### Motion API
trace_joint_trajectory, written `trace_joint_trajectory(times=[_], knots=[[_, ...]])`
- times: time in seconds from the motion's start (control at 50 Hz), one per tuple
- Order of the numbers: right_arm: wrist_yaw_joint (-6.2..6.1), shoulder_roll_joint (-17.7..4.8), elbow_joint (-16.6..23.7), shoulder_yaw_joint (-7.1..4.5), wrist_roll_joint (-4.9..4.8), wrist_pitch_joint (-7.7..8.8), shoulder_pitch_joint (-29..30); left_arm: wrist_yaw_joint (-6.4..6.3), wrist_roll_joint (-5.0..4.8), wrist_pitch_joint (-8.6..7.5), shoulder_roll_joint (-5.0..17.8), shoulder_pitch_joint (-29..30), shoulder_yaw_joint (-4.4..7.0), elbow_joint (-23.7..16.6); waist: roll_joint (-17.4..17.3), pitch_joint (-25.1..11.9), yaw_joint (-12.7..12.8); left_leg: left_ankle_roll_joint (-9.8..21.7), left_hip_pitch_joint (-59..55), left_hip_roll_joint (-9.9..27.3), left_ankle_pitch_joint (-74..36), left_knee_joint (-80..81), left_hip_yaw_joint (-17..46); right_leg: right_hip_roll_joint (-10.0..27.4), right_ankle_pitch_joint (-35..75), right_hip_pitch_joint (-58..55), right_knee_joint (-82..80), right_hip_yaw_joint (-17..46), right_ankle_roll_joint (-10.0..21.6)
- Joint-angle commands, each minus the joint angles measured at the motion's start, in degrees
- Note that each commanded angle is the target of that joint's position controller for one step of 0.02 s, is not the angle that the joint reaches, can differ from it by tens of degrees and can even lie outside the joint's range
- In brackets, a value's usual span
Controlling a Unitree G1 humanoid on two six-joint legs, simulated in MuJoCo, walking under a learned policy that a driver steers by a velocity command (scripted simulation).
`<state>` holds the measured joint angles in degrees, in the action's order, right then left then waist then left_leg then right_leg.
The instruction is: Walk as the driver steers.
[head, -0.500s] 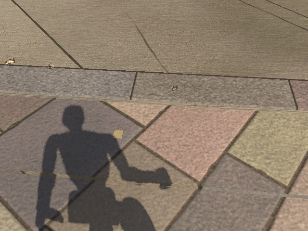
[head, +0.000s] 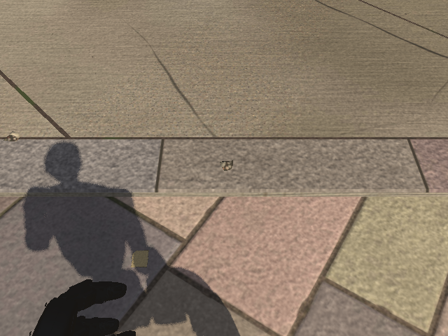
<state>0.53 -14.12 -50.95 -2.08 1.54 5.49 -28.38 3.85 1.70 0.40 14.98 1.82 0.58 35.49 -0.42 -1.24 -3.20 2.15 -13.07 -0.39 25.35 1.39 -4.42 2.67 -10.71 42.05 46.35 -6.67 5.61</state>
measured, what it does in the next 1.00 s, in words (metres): climbs, turning right: right foot, then left foot 0.03 m higher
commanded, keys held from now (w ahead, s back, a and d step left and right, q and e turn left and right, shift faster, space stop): w+shift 0.48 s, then w+e+shift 0.52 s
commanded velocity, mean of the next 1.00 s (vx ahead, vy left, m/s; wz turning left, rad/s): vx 0.99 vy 0.00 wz -0.31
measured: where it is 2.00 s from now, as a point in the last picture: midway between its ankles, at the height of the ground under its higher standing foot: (284, 77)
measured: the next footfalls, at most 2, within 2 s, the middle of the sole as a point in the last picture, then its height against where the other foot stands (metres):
right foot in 0.06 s outside the picture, level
left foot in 0.50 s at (208, 265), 0.03 m higher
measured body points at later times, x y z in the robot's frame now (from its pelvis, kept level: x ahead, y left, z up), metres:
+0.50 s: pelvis +0.45 -0.02 +0.01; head +0.50 -0.03 +0.45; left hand +0.35 +0.22 -0.12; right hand +0.71 -0.22 -0.07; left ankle +0.64 +0.04 -0.68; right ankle +0.18 -0.09 -0.69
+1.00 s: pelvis +0.95 -0.08 +0.03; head +0.97 -0.08 +0.48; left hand +1.19 +0.10 -0.07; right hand +0.85 -0.31 -0.10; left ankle +0.71 +0.07 -0.56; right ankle +1.06 -0.12 -0.65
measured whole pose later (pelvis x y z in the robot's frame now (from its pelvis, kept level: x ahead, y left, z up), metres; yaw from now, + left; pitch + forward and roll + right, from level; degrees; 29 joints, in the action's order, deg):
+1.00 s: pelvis +0.95 -0.08 +0.03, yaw -21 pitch +0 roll +1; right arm -1.2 -11.8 -52.3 -1.1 1.5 3.9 -25.1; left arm 2.2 0.0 -1.3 14.5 -7.2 1.5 41.5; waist 1.7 2.2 1.6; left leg -1.0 -1.0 0.8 16.5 -61.1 -11.4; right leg -6.8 -15.3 33.3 47.0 -10.0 13.6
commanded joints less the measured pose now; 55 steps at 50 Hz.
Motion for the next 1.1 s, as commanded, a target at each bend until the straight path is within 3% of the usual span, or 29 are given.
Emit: trace_joint_trajectory(times=[0.02,0.04,0.06,0.08,0.1,0.14,0.16,0.2,0.24,0.32,0.38,0.44,0.48,0.5,0.52,0.54,0.56,0.6,0.66,0.74,0.82,0.88,0.94,0.96,0.98,1.0,1.02,1.06,1.1], knots=[[-0.73,-14.23,2.17,-3.64,1.05,-0.12,6.26,-2.07,-0.28,0.11,6.98,-14.95,2.93,1.0,-9.5,-5.4,13.33,6.58,6.44,14.4,-77.87,-22.65,-0.98,-7.3,-10.83,-25.04,-0.5,-3.6,3.17],[-0.81,-15.0,2.87,-4.17,0.86,-1.13,10.61,-2.94,-0.38,-0.36,9.12,-30.04,4.19,5.67,-7.01,-10.42,20.95,5.64,13.44,12.22,-73.01,-41.38,-1.93,-7.99,-10.22,-40.6,-7.64,-2.28,3.68],[-1.01,-11.0,3.67,-3.29,1.14,-1.21,12.16,-4.04,-0.06,-1.04,13.37,-39.18,5.66,9.86,0.37,-12.42,22.91,5.21,30.97,6.9,-45.21,-64.34,0.82,-1.22,-19.85,-56.61,-8.65,7.63,2.15],[0.28,1.7,7.8,0.04,-0.18,0.0,11.25,-4.11,1.51,-2.26,17.07,-35.74,5.52,10.37,19.07,-10.79,14.8,4.22,54.08,-4.19,4.3,-82.98,8.41,10.89,-43.51,-60.81,-22.74,34.65,1.78],[0.51,-0.08,10.48,0.26,-0.58,1.07,12.68,-3.64,1.05,-2.94,15.35,-26.09,5.31,8.15,18.23,-6.6,10.32,5.87,60.91,-5.05,-1.92,-88.85,17.47,13.71,-40.76,-52.41,-36.34,55.55,2.25],[0.8,-5.39,9.03,-0.64,0.01,1.05,11.5,-2.55,0.62,-3.95,7.11,-19.04,3.96,7.78,0.19,0.75,3.67,5.18,56.91,3.55,-13.58,-85.47,10.85,13.88,-30.63,-38.16,-35.06,40.59,5.96],[1.11,-5.02,9.06,-0.37,0.75,0.28,12.11,-2.41,0.39,-4.61,6.25,-18.2,3.64,8.25,-1.03,2.15,2.05,3.96,53.71,5.08,-12.88,-82.35,10.22,11.41,-25.88,-32.14,-35.74,34.19,5.43],[2.38,-2.28,10.08,0.57,1.48,-1.78,12.97,-2.77,0.1,-6.11,3.41,-20.56,2.59,10.66,1.83,4.63,0.31,2.19,52.78,7.41,-13.81,-80.82,9.67,8.47,-22.92,-25.77,-38.56,27.1,4.67],[2.75,-1.78,11.85,1.0,1.12,-2.91,18.12,-2.82,-0.57,-7.18,4.59,-23.85,2.9,12.62,1.03,8.38,0.99,1.36,59.5,8.57,-18.16,-78.56,7.67,6.7,-16.79,-25.96,-41.51,21.8,4.43],[2.36,-1.9,16.79,2.1,0.73,-2.62,32.23,-2.81,-1.45,-7.8,4.28,-33.63,2.43,15.43,0.14,10.49,5.59,0.78,66.64,7.51,-21.38,-67.59,-0.44,3.18,10.14,-34.48,-44.07,12.54,3.81],[3.04,-0.23,18.55,3.6,-0.28,-2.35,37.15,-3.53,-1.82,-7.82,4.85,-35.18,1.96,16.28,0.62,9.45,6.6,2.69,53.9,3.98,-26.15,-50.1,-5.79,3.39,31.55,-36.25,-48.96,7.62,2.4],[2.18,-2.67,17.29,3.13,-0.43,-2.2,33.3,-4.41,-1.11,-7.69,9.4,-34.65,2.35,17.18,7.7,2.81,2.8,5.25,42.64,-2.81,-22.9,-44.23,-8.1,6.45,73.98,-47.58,-39.45,3.96,1.54],[0.4,-8.32,12.26,0.83,-0.7,-2.38,15.34,-5.12,0.98,-6.33,12.17,-31.41,3.34,17.38,11.52,-7.42,-6.59,7.27,26.38,-6.26,-14.39,-43.04,-4.35,9.18,82.86,-50.5,-17.92,4.16,1.12],[-0.61,-10.28,8.27,-0.58,-0.53,-2.52,2.78,-5.24,0.78,-5.68,12.35,-27.61,3.75,16.6,10.05,-11.18,-12.98,8.3,14.1,-4.05,-13.42,-37.59,-0.55,8.25,74.03,-44.79,-1.02,4.79,1.11],[-1.64,-15.4,6.46,-2.66,1.22,-2.18,-3.12,-4.63,-0.24,-6.16,6.58,-29.09,2.64,14.3,0.23,-16.37,-10.86,10.13,-0.64,8.6,4.93,-35.03,15.7,1.81,41.74,-28.22,22.09,5.09,1.22],[-0.71,-16.59,6.46,-3.41,1.76,-2.06,0.49,-3.45,-2.83,-7.0,1.03,-32.89,1.54,12.06,-15.74,-22.41,-3.63,14.06,-8.2,22.3,13.34,-22.17,49.11,-8.21,-8.09,-10.3,41.6,10.37,0.04],[0.17,-12.6,7.25,-3.28,1.5,-1.82,7.52,-4.03,-2.42,-7.03,4.5,-28.96,2.1,11.31,-5.24,-15.91,-2.19,13.08,-1.58,20.52,16.48,-17.14,48.7,-3.95,-3.59,-4.97,44.18,14.07,2.16],[0.38,-4.85,5.0,-1.83,1.51,-0.32,10.69,-3.79,-2.05,-6.13,3.13,-23.39,1.84,10.35,5.28,-1.39,0.86,10.63,15.35,19.03,5.7,-13.86,32.28,1.1,-0.55,-4.48,39.97,12.16,2.46],[0.01,-0.8,1.19,-0.67,0.54,1.49,9.65,-1.91,-0.55,-2.92,-0.17,-22.26,1.16,9.24,0.81,5.14,5.32,5.4,26.34,13.66,-5.67,-10.36,14.63,4.9,-0.78,-6.01,34.81,12.99,1.42],[0.61,-2.42,-0.47,-0.81,-0.11,3.15,7.24,-1.15,-0.73,-0.95,-0.2,-11.53,0.82,4.83,-1.03,8.9,4.6,-0.35,25.64,9.5,-26.16,-7.17,-2.03,4.57,6.7,1.67,27.98,7.64,0.3],[-0.06,-2.95,-1.87,-0.12,0.01,3.05,1.89,-1.32,-1.27,-1.3,-0.52,-2.79,-0.11,1.4,-1.55,10.08,2.95,-2.98,16.89,6.99,-51.18,-7.68,-10.87,1.14,9.75,5.45,18.16,-1.24,2.31],[-2.32,-7.89,-0.3,-0.53,-0.13,2.16,1.59,-0.16,-1.28,-1.48,1.2,-2.15,-0.41,0.75,-4.23,6.67,5.26,-3.63,14.69,9.9,-88.37,-13.6,-13.29,-5.74,7.22,-9.75,5.75,-9.53,4.07],[-3.75,-14.77,3.9,-2.76,0.15,0.06,9.87,-1.04,-1.53,-1.27,9.28,-29.22,3.29,8.34,-8.7,-7.79,19.59,-2.43,15.49,14.36,-100.57,-45.83,-10.18,-10.3,-0.33,-36.24,2.8,-4.44,8.25],[-3.21,-15.57,5.09,-3.46,-0.41,-0.82,13.99,-1.97,-1.88,-1.58,11.81,-38.93,5.3,11.35,-5.14,-10.22,24.42,-1.86,23.07,10.93,-77.41,-69.33,-9.67,-7.93,0.64,-47.68,-7.01,3.69,11.5],[-1.42,-6.04,7.44,-1.2,0.23,-0.43,17.66,-3.01,-3.31,-1.13,14.67,-32.02,6.78,11.63,11.75,-3.1,17.55,-1.63,41.56,-2.31,-8.54,-91.41,-8.08,-2.32,1.3,-49.61,-12.17,16.87,12.95],[-0.92,-4.43,14.87,-0.48,-0.63,0.96,11.62,-3.14,-0.51,-0.43,20.31,-26.23,7.74,8.93,14.4,-13.38,8.5,-3.65,59.83,-4.61,-0.44,-104.9,5.19,8.17,-4.22,-62.52,-21.78,47.86,25.47],[-0.74,-5.92,15.53,0.24,0.48,2.53,13.33,-3.64,-0.27,-0.48,16.83,-24.75,7.61,6.94,1.81,-12.8,9.25,-2.21,63.76,-0.91,-4.49,-100.98,11.02,11.28,-16.6,-60.44,-31.41,57.41,24.14],[-0.73,-5.74,15.88,0.51,1.07,2.86,17.3,-4.31,0.06,-1.77,9.11,-23.59,5.68,9.4,-8.47,2.12,4.1,-2.43,61.86,3.69,-6.24,-90.91,10.77,7.54,-11.35,-41.46,-33.89,47.76,18.4],[-0.64,-4.52,15.87,1.45,3.07,-0.09,15.52,-4.8,-0.92,-3.74,8.53,-20.79,5.04,8.89,-8.01,4.92,0.05,-4.23,56.56,6.59,-4.11,-84.53,9.93,1.93,-2.74,-29.23,-33.53,36.07,16.39]])
Velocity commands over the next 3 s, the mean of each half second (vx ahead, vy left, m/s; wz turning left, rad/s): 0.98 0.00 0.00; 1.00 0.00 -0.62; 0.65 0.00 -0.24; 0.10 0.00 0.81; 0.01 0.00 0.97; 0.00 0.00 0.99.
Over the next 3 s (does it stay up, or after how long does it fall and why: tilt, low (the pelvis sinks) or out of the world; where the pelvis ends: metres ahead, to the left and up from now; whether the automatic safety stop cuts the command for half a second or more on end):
stays up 1.54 -0.28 0.09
